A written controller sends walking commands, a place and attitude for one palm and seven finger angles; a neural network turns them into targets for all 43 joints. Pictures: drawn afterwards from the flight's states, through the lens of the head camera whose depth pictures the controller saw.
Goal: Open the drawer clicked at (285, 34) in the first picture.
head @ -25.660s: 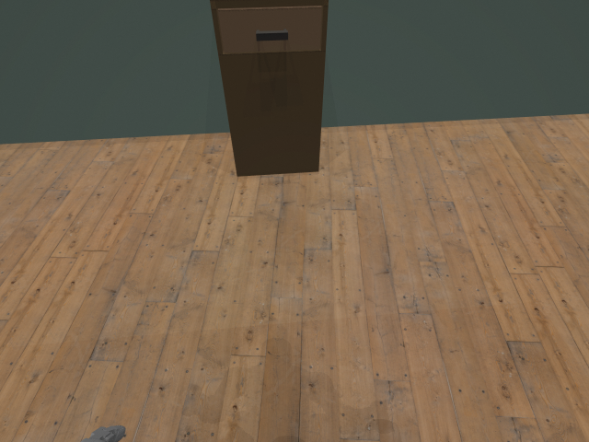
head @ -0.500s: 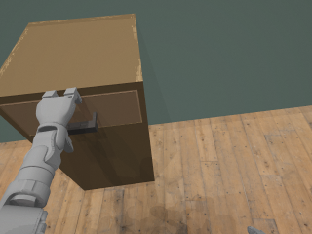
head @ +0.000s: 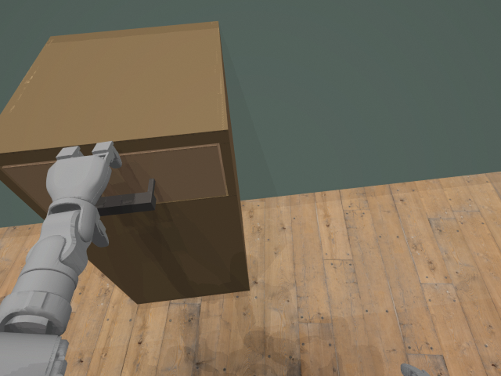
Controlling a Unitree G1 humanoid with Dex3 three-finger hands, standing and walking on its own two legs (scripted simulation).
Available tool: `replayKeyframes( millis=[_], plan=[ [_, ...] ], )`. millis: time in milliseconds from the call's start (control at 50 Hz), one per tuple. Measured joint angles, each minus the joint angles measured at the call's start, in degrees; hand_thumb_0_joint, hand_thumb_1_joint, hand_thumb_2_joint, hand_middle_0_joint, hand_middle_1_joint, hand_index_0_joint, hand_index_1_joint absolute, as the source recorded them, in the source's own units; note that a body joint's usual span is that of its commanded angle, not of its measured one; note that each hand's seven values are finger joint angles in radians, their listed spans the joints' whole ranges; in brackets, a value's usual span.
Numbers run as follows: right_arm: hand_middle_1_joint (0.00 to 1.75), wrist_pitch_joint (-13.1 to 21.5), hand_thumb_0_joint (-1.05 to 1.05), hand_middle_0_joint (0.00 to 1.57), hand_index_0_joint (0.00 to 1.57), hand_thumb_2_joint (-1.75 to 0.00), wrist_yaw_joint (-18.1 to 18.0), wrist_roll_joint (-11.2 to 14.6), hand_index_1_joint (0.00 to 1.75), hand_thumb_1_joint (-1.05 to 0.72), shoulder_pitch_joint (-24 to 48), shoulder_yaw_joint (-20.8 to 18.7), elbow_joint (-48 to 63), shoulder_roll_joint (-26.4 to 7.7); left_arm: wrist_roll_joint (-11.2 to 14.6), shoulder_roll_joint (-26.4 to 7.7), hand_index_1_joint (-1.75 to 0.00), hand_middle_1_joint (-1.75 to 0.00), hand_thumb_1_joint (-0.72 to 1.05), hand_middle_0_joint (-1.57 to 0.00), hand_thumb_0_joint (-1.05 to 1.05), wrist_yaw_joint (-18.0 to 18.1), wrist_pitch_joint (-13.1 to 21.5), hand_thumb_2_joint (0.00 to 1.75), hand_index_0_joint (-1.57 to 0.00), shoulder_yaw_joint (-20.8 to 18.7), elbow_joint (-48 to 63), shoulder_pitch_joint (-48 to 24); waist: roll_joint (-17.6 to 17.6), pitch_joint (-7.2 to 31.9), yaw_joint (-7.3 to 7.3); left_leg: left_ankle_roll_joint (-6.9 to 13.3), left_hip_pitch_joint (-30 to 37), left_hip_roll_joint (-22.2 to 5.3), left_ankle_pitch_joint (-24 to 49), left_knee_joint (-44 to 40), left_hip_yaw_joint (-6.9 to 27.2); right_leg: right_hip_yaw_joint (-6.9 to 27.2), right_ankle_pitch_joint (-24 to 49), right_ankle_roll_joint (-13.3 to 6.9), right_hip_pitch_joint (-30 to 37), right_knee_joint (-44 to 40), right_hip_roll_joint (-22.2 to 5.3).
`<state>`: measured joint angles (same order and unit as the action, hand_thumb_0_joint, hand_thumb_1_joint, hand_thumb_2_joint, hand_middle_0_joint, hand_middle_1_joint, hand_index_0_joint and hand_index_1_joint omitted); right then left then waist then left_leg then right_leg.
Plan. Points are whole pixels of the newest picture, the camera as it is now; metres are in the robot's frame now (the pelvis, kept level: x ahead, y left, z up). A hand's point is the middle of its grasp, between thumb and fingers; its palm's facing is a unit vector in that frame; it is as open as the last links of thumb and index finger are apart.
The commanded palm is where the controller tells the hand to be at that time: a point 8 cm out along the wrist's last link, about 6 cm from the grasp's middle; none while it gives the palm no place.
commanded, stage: re-aim the fingers above the handle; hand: left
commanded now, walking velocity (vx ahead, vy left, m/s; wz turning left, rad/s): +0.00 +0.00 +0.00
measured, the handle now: (123, 195) +0.45 +0.29 -0.01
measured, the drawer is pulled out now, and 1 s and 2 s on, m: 0.00 0.00 0.00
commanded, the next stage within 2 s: lower the fingers behind the handle in 0.10 s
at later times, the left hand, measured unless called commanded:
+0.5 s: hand (102, 209) +0.39 +0.30 +0.02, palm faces -0.08 -0.01 -1.00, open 13.8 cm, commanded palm +0.37 +0.29 +0.08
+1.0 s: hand (111, 219) +0.39 +0.29 +0.00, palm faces -0.05 -0.02 -1.00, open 13.8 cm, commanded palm +0.37 +0.28 +0.05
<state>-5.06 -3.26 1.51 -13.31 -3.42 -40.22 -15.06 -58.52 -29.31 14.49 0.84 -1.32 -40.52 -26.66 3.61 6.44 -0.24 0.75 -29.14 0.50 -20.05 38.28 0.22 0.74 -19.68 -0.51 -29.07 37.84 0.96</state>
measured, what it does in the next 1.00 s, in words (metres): stands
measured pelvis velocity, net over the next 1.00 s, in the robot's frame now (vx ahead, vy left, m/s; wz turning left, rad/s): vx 0.00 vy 0.02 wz -0.01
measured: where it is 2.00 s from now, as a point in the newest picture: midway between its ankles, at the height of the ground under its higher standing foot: outside the picture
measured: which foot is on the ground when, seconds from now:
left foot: down 0.00-1.00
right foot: down 0.00-1.00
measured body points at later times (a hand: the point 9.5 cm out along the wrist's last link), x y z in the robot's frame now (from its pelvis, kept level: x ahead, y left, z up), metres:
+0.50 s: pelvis +0.00 +0.01 +0.00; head +0.06 -0.01 +0.44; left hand +0.39 +0.29 +0.07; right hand +0.08 -0.26 -0.14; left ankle -0.02 +0.11 -0.72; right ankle -0.02 -0.12 -0.72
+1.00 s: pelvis +0.00 +0.02 -0.01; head +0.06 +0.01 +0.43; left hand +0.38 +0.29 +0.05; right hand +0.08 -0.25 -0.14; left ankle -0.02 +0.11 -0.72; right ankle -0.02 -0.12 -0.72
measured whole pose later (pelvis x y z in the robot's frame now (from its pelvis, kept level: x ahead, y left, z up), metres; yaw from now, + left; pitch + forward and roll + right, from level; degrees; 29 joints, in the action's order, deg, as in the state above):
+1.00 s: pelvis +0.00 +0.02 -0.01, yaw +0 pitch +15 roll -1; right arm -4.9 -2.2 0.6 -15.6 -3.7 -40.7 -14.1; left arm -60.8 -26.7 19.7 2.6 0.0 -46.4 -26.4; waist 2.6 8.0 -1.4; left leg 1.9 -36.9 0.7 -22.4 44.7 -0.1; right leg 0.9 -21.1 0.6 -35.9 42.3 0.8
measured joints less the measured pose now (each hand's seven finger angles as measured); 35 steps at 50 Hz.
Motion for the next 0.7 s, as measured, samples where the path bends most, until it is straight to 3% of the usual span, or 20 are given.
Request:
replayKeyframes(
  millis=[80, 180, 280, 380, 480, 580, 640, 700],
  plan=[
    [0.30, -0.48, 0.01, 0.20, 0.21, -0.90, -0.01, 0.25, 0.30, -0.91, -1.04, 0.47, 0.73, -0.03, 1.05, -0.19, -1.20, -1.20, -0.49, -0.32, 0.00, -3.08, -1.38, 0.30, -0.32, 0.76, -1.26, 0.57, 0.36, 0.44, -0.29, 0.10, 0.87, -0.07, 0.23, -0.93, -0.42, 0.43, 0.32, 0.10, 0.67, -0.80, 0.07],
    [0.30, -0.61, 0.01, 0.20, 0.21, -0.90, -0.47, -0.04, 0.30, -0.91, -2.14, 0.49, 1.12, 0.02, 1.03, 0.71, -1.20, -1.20, -0.49, -0.32, 0.00, -5.24, 2.59, 0.30, -0.32, 1.04, -0.04, 2.01, -0.19, 0.01, -0.33, 0.22, 1.09, 0.00, 0.12, -0.79, -0.37, 0.38, 0.20, 0.20, 0.97, -0.74, -0.01],
    [0.30, -0.16, 0.01, 0.20, 0.21, -0.90, -0.55, -0.44, 0.30, -0.91, -2.03, -0.16, 0.70, 0.21, -1.33, 0.62, -1.20, -1.20, -0.49, -0.32, 0.00, -1.59, 6.81, 0.30, -0.32, -0.85, 0.83, 1.59, -0.97, -0.53, -0.54, 0.22, -0.83, -0.05, -0.31, 0.79, -0.23, 0.21, -0.06, 0.19, -0.73, 0.46, 0.05],
    [0.30, 0.24, 0.01, 0.20, 0.21, -0.90, 0.36, -0.43, 0.30, -0.91, -1.89, -0.64, -0.10, 0.04, -1.66, 0.12, -1.20, -1.20, -0.49, -0.32, 0.00, 2.52, 4.46, 0.30, -0.32, -1.65, -2.06, -0.32, -0.78, -0.25, -0.53, 0.36, -3.19, -0.05, -0.60, 2.05, -0.41, 0.37, -0.14, 0.36, -3.01, 1.43, 0.06],
    [0.30, 0.20, 0.01, 0.20, 0.21, -0.90, 0.62, -0.22, 0.30, -0.91, -2.38, -0.28, -0.46, 0.05, -1.00, 0.08, -1.20, -1.20, -0.49, -0.32, 0.00, 1.51, 0.96, 0.30, -0.32, -0.03, -6.59, -1.69, -0.54, 0.19, -0.85, 0.65, -4.13, 0.10, -0.68, 2.26, -0.47, 0.43, -0.14, 0.65, -3.85, 1.43, -0.09],
    [0.30, 0.21, 0.01, 0.20, 0.21, -0.90, 0.19, -0.63, 0.30, -0.91, -3.30, -0.49, -0.27, 0.47, -0.90, 0.93, -1.20, -1.20, -0.49, -0.32, 0.00, 0.29, 3.68, 0.30, -0.32, 0.35, -4.79, -0.47, -0.78, 0.73, -1.23, 0.86, -4.57, 0.04, -1.24, 2.93, -0.45, 0.41, -0.39, 0.84, -4.02, 1.52, -0.03],
    [0.30, 0.07, 0.01, 0.20, 0.21, -0.90, 0.40, -0.91, 0.30, -0.91, -3.33, -0.67, -0.29, 0.58, -1.42, 1.60, -1.20, -1.20, -0.49, -0.32, 0.00, 1.73, 5.89, 0.30, -0.32, -0.55, -2.93, 0.57, -0.95, 1.19, -1.43, 0.95, -5.17, -0.07, -1.81, 3.82, -0.73, 0.67, -0.74, 0.94, -4.64, 2.21, 0.09],
    [0.30, -0.22, 0.01, 0.20, 0.21, -0.90, 1.13, -1.06, 0.30, -0.91, -3.03, -0.77, -0.30, 0.60, -2.09, 2.14, -1.20, -1.20, -0.49, -0.32, 0.00, 3.94, 5.78, 0.30, -0.32, -1.49, -2.23, 1.40, -0.95, 1.53, -1.51, 1.03, -5.86, -0.18, -2.26, 4.62, -1.14, 1.07, -1.03, 1.03, -5.47, 3.00, 0.20]
  ],
)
